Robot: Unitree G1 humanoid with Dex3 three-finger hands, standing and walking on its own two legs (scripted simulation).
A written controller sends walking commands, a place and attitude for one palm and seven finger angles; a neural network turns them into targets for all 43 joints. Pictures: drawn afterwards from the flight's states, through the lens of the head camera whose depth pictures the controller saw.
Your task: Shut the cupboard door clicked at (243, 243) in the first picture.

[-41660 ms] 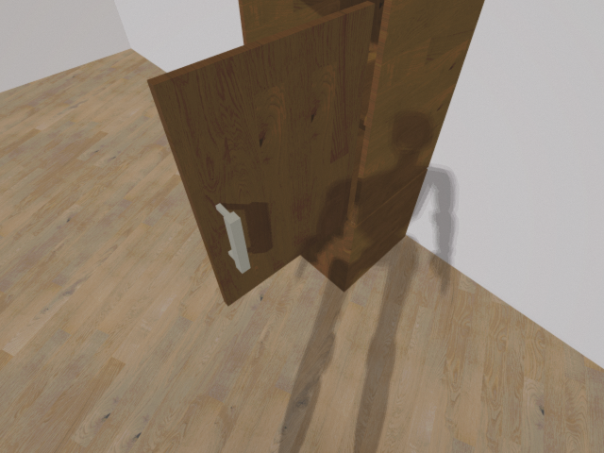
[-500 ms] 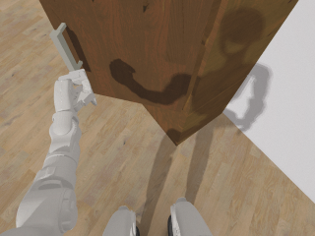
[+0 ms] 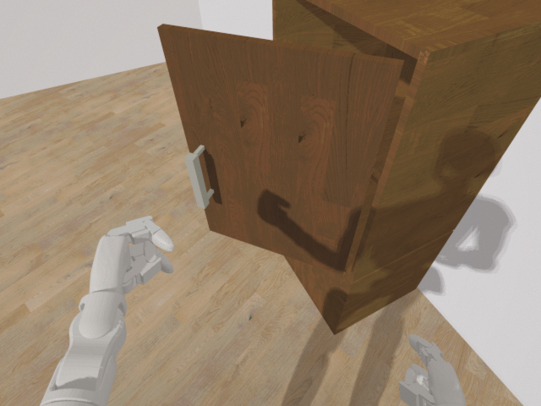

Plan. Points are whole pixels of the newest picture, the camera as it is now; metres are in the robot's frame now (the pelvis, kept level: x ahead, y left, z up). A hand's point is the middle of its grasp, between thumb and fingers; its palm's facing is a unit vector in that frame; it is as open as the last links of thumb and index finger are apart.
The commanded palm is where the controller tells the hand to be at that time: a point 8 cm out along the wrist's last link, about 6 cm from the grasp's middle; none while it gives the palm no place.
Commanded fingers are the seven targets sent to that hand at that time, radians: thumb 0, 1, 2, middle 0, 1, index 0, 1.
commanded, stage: draw the hand back to the body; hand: left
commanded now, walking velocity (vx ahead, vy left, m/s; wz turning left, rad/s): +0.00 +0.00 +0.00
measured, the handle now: (202, 177) +0.62 +0.21 -0.07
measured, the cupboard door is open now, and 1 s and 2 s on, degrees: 40 40 40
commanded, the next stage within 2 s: step back with the hand held close in 0.86 s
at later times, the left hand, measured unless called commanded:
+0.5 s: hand (28, 289) +0.20 +0.26 +0.18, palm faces +0.46 -0.78 -0.43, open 6.3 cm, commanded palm +0.15 +0.30 +0.19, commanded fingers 0.00 0.90 0.90 -0.20 -0.30 -0.20 -0.30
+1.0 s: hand (22, 298) +0.19 +0.26 +0.18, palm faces +0.46 -0.79 -0.41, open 7.4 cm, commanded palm +0.14 +0.29 +0.19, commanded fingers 0.00 0.90 0.90 -0.20 -0.30 -0.20 -0.30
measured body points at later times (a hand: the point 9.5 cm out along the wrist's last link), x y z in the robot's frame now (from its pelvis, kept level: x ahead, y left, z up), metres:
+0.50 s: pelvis +0.01 -0.01 +0.02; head -0.01 -0.04 +0.47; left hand +0.17 +0.30 +0.20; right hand +0.20 -0.22 -0.08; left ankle -0.02 +0.11 -0.72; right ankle +0.00 -0.11 -0.72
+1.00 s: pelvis +0.00 -0.01 +0.02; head -0.03 -0.04 +0.47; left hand +0.16 +0.30 +0.20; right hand +0.18 -0.23 -0.07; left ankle -0.02 +0.11 -0.72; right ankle +0.00 -0.11 -0.72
